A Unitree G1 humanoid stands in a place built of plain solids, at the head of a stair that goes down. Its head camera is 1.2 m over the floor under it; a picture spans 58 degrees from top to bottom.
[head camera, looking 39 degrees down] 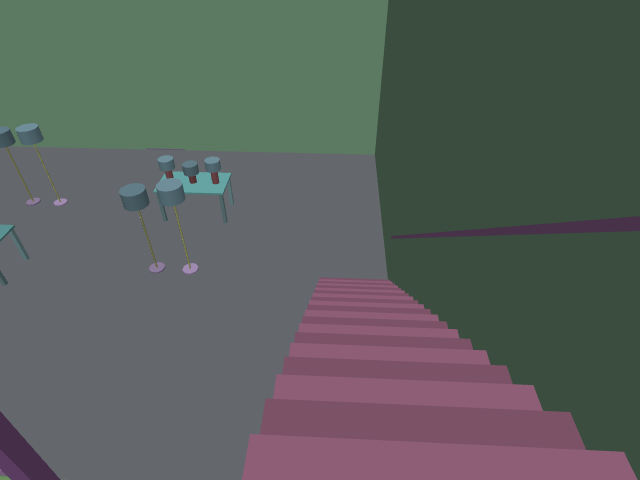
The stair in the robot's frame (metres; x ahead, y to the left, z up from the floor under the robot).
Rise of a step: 0.20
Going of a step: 0.25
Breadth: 1.21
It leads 3 degrees to the right of straight ahead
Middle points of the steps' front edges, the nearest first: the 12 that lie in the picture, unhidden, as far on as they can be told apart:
0.68 -0.37 -0.20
0.93 -0.38 -0.40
1.18 -0.39 -0.60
1.43 -0.41 -0.80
1.67 -0.42 -1.00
1.92 -0.43 -1.21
2.17 -0.44 -1.41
2.42 -0.45 -1.61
2.67 -0.47 -1.81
2.91 -0.48 -2.01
3.16 -0.49 -2.21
3.41 -0.50 -2.41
